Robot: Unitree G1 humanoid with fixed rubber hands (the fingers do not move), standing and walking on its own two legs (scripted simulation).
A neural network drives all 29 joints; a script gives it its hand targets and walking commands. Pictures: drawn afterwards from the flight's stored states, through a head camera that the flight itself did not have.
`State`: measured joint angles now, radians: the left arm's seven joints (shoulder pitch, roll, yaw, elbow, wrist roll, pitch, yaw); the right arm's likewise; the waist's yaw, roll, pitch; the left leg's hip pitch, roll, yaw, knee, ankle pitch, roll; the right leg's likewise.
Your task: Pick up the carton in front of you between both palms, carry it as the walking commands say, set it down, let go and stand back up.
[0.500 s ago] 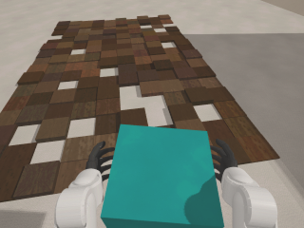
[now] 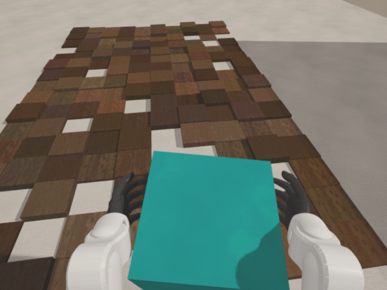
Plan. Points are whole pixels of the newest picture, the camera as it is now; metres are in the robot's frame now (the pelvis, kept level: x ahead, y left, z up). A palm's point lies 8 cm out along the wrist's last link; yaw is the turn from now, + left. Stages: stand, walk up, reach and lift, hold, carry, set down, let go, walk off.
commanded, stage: carry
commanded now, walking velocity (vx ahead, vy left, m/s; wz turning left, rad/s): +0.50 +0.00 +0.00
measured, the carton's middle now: (203, 232) +0.25 +0.01 +0.03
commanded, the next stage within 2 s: none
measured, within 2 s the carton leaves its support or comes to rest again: neither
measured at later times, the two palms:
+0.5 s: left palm (152, 84) +0.66 +0.16 +0.13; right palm (253, 83) +0.67 -0.14 +0.13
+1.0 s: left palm (168, 34) +1.02 +0.15 +0.15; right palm (244, 36) +1.00 -0.16 +0.15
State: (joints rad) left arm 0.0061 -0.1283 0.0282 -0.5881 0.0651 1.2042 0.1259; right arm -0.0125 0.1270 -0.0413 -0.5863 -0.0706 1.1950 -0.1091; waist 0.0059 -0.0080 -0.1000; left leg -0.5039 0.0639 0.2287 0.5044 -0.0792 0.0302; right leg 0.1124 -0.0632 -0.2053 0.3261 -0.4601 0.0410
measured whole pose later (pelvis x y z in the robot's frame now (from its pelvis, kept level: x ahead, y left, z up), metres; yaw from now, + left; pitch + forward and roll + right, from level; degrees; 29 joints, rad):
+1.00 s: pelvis +0.66 +0.02 +0.03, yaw -1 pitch +4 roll +2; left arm -0.49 -0.07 0.24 -0.25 0.01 1.15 0.16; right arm -0.51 0.12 -0.20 -0.23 -0.06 1.13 -0.16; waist -0.07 -0.02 0.04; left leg -0.58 -0.02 0.16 0.76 -0.25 0.10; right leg -0.33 -0.01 0.00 1.14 -0.44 -0.04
